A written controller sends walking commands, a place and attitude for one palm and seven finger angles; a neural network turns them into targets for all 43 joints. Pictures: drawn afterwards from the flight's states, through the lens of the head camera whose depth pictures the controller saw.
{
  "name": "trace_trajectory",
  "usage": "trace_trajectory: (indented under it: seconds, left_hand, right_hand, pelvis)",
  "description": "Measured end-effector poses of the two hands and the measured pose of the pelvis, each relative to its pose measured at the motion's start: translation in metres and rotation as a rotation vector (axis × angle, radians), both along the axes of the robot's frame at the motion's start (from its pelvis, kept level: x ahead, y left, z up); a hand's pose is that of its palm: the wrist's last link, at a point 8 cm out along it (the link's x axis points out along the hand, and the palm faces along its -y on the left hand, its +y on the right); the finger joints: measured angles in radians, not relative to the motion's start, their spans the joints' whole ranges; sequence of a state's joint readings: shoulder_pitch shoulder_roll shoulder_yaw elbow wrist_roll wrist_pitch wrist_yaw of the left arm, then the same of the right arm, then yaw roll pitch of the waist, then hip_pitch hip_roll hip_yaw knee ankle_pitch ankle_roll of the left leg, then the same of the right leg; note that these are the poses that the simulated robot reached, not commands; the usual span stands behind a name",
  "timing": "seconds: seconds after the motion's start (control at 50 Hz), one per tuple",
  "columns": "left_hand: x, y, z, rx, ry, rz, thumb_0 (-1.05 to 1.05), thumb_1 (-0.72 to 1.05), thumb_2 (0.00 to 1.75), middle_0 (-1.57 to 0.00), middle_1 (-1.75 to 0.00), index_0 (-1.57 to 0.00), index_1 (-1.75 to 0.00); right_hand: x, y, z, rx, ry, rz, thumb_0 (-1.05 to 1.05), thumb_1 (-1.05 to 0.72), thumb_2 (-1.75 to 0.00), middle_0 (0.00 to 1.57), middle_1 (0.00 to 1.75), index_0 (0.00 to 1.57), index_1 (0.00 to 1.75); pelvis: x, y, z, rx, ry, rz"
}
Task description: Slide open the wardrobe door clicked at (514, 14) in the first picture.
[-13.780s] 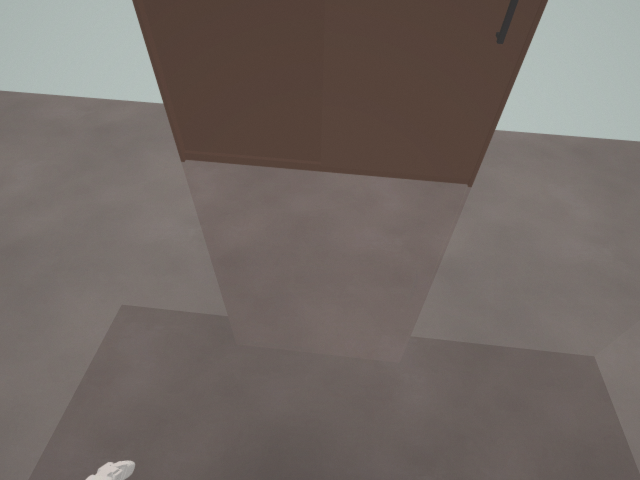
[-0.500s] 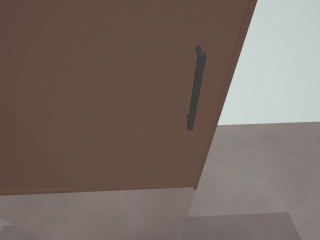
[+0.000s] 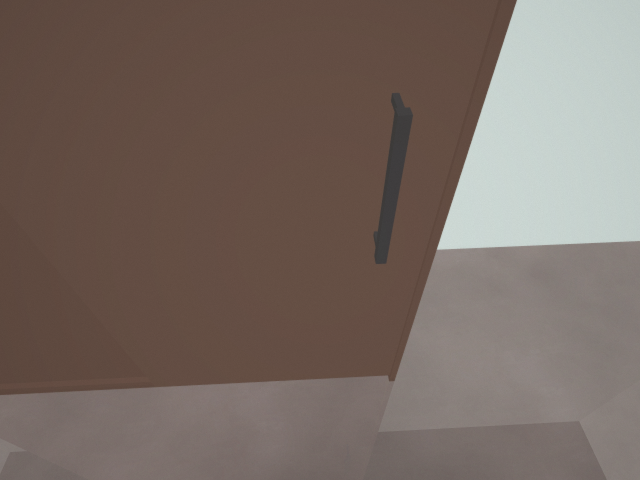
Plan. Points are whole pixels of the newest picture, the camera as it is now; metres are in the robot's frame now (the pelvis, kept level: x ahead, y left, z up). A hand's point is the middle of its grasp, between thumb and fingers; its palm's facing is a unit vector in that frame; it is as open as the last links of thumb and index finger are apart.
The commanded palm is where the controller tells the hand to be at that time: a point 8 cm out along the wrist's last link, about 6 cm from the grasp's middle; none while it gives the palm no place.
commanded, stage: look again from close up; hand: right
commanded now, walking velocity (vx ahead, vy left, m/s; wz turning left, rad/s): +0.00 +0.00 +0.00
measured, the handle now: (387, 189) +0.52 -0.08 +0.08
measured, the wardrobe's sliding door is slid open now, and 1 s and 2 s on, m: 0.00 0.00 0.00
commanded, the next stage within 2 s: raise the hand with hooked fingers in 0.28 s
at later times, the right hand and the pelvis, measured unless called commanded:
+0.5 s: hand out of the picture +0.08 -0.20 -0.12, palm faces +0.22 +0.95 -0.24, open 7.3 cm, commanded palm +0.11 -0.21 -0.06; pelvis +0.01 +0.00 -0.01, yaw +0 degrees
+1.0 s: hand (500, 456) +0.17 -0.19 -0.01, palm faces +0.01 +1.00 -0.07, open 9.8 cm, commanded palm +0.16 -0.25 +0.00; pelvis +0.01 +0.02 -0.08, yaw -2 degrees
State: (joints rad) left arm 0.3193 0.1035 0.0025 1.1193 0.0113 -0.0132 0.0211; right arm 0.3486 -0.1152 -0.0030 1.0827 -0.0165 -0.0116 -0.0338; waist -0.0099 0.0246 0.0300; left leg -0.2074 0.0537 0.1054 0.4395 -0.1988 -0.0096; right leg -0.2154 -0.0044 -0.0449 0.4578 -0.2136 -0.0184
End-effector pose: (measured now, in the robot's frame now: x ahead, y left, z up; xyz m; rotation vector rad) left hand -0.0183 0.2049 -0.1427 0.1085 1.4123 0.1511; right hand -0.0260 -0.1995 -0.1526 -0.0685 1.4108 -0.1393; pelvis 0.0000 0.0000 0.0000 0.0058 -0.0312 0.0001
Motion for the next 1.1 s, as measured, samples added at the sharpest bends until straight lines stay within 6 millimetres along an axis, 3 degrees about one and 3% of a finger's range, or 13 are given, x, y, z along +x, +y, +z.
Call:
trace_trajectory:
  seconds: [0.4, 0.44, 0.48, 0.52, 0.6, 0.66, 0.74, 0.82, 0.88, 0.96, 1.04, 1.1]
  left_hand:
    - [0.007, 0.003, -0.001, -0.002, 0.009, -0.009, 0.01, 0.92, 0.89, -0.2, -0.3, -0.2, -0.3]
    - [0.016, 0.011, 0.002, 0.036, -0.071, -0.019, 0.03, 0.93, 0.89, -0.21, -0.3, -0.2, -0.3]
    - [0.033, 0.024, 0.007, 0.078, -0.226, -0.007, 0.04, 0.94, 0.89, -0.21, -0.3, -0.2, -0.3]
    - [0.057, 0.037, 0.013, 0.11, -0.385, -0.002, 0.04, 0.94, 0.89, -0.21, -0.3, -0.2, -0.3]
    - [0.116, 0.059, 0.03, 0.163, -0.666, -0.046, 0.03, 0.93, 0.89, -0.21, -0.3, -0.2, -0.3]
    - [0.158, 0.07, 0.046, 0.182, -0.813, -0.084, 0.02, 0.92, 0.89, -0.2, -0.3, -0.2, -0.3]
    - [0.205, 0.076, 0.066, 0.197, -0.94, -0.131, 0.02, 0.91, 0.89, -0.2, -0.3, -0.2, -0.3]
    - [0.239, 0.07, 0.073, 0.195, -0.989, -0.171, 0.01, 0.91, 0.89, -0.2, -0.3, -0.2, -0.3]
    - [0.254, 0.058, 0.065, 0.173, -0.982, -0.219, 0.01, 0.91, 0.9, -0.2, -0.3, -0.2, -0.3]
    - [0.258, 0.037, 0.041, 0.112, -0.934, -0.266, 0.01, 0.9, 0.9, -0.2, -0.3, -0.2, -0.3]
    - [0.242, 0.02, 0.017, 0.05, -0.856, -0.245, 0.01, 0.9, 0.89, -0.2, -0.3, -0.2, -0.3]
    - [0.223, 0.016, 0.01, 0.027, -0.802, -0.192, 0.01, 0.9, 0.89, -0.21, -0.3, -0.2, -0.3]
  right_hand:
    - [0.005, 0.002, 0.001, -0.008, 0.009, 0.003, 0.0, -0.91, -0.9, 0.2, 0.3, 0.2, 0.3]
    - [0.027, -0.011, 0.016, -0.049, -0.081, -0.058, 0.03, -0.94, -0.9, 0.2, 0.3, 0.21, 0.3]
    - [0.063, -0.034, 0.045, -0.143, -0.32, -0.077, 0.06, -0.97, -0.89, 0.21, 0.31, 0.21, 0.3]
    - [0.106, -0.043, 0.08, -0.186, -0.564, -0.073, 0.07, -0.96, -0.89, 0.2, 0.32, 0.21, 0.32]
    - [0.188, -0.029, 0.143, -0.135, -1.063, 0.011, 0.05, -0.88, -0.86, 0.2, 0.35, 0.2, 0.35]
    - [0.219, -0.007, 0.157, 0.016, -1.332, 0.084, 0.03, -0.81, -0.84, 0.2, 0.39, 0.2, 0.39]
    - [0.213, 0.006, 0.137, 0.146, -1.406, 0.218, 0.01, -0.7, -0.8, 0.21, 0.44, 0.21, 0.44]
    - [0.18, -0.013, 0.113, 0.12, -1.286, 0.15, 0.01, -0.6, -0.77, 0.22, 0.5, 0.23, 0.5]
    - [0.16, -0.032, 0.118, 0.027, -1.281, 0.097, 0.01, -0.52, -0.74, 0.23, 0.55, 0.23, 0.54]
    - [0.162, -0.042, 0.138, -0.024, -1.381, 0.128, 0.01, -0.42, -0.7, 0.23, 0.61, 0.24, 0.6]
    - [0.189, -0.042, 0.147, 0.041, -1.395, 0.219, 0.01, -0.33, -0.66, 0.24, 0.67, 0.24, 0.66]
    - [0.208, -0.045, 0.15, 0.088, -1.339, 0.243, 0.01, -0.26, -0.63, 0.24, 0.71, 0.25, 0.71]
  pelvis:
    - [0.007, 0.002, 0.0, 0.004, 0.002, 0.001]
    - [0.006, 0.002, -0.002, 0.002, -0.01, 0.008]
    - [0.006, 0.003, -0.006, -0.006, -0.001, 0.007]
    - [0.005, 0.002, -0.01, -0.007, 0.007, -0.005]
    - [0.001, 0.002, -0.022, -0.007, 0.06, -0.019]
    - [-0.001, 0.006, -0.036, -0.013, 0.112, -0.003]
    - [0.001, 0.014, -0.054, -0.015, 0.153, 0.01]
    - [0.006, 0.019, -0.064, -0.004, 0.172, 0.001]
    - [0.009, 0.022, -0.069, 0.016, 0.188, -0.019]
    - [0.008, 0.022, -0.074, 0.042, 0.205, -0.043]
    - [0.007, 0.021, -0.074, 0.048, 0.213, -0.045]
    - [0.008, 0.018, -0.068, 0.042, 0.209, -0.036]
